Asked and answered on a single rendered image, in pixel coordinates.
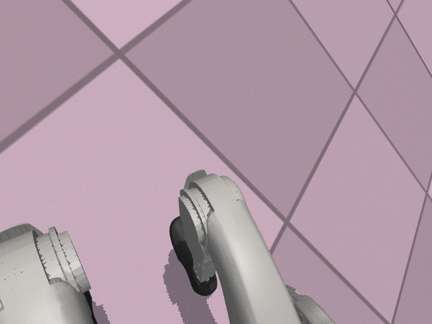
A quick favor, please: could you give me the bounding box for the right robot hand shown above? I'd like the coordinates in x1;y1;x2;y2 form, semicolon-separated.
286;284;335;324

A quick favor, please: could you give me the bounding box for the right robot foot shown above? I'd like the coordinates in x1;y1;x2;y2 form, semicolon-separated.
169;216;217;296

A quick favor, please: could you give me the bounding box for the left robot foot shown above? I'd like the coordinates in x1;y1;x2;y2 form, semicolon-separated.
84;290;98;324

